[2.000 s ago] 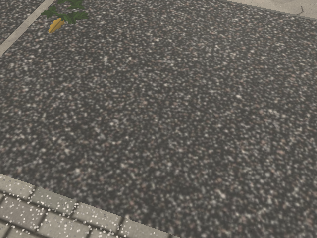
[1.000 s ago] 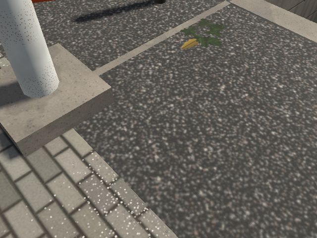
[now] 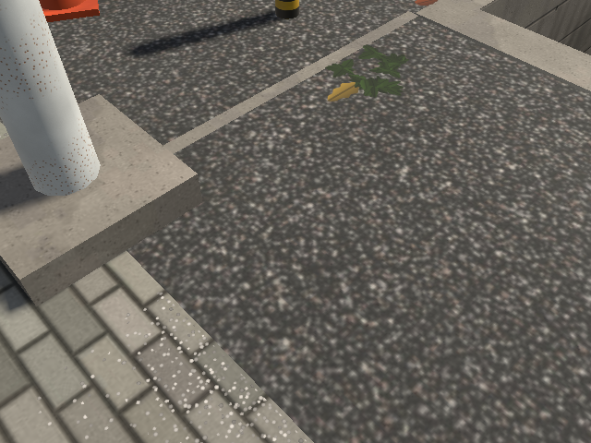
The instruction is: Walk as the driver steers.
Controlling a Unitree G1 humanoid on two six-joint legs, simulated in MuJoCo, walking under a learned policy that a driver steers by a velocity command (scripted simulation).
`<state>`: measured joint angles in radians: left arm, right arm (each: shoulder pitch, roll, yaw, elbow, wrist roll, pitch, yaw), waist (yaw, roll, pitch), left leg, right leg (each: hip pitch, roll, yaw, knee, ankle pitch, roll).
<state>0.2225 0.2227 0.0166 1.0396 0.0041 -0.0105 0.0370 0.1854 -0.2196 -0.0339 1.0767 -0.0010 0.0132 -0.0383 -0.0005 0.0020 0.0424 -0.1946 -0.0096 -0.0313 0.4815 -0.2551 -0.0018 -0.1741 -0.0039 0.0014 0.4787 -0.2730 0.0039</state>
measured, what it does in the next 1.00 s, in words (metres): walks ahead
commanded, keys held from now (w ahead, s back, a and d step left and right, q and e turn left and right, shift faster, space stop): no key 0.52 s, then w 0.48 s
